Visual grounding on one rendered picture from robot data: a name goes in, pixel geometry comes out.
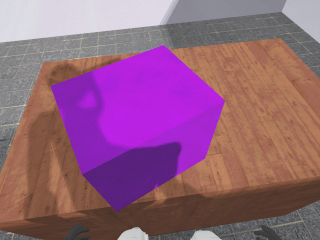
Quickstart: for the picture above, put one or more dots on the robot left thigh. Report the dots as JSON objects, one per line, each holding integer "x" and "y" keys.
{"x": 133, "y": 234}

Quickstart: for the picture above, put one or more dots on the robot left hand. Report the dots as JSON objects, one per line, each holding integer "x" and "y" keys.
{"x": 76, "y": 230}

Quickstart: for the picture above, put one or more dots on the carton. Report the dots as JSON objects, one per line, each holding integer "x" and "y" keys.
{"x": 137, "y": 123}

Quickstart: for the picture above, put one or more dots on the robot right hand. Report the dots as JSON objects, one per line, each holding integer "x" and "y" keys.
{"x": 268, "y": 233}

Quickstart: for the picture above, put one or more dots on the pedestal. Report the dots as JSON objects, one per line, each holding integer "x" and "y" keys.
{"x": 263, "y": 160}

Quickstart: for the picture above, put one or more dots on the robot thigh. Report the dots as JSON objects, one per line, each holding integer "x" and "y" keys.
{"x": 133, "y": 234}
{"x": 205, "y": 235}

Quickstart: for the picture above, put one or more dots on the robot right thigh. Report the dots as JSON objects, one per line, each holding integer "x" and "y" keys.
{"x": 205, "y": 235}

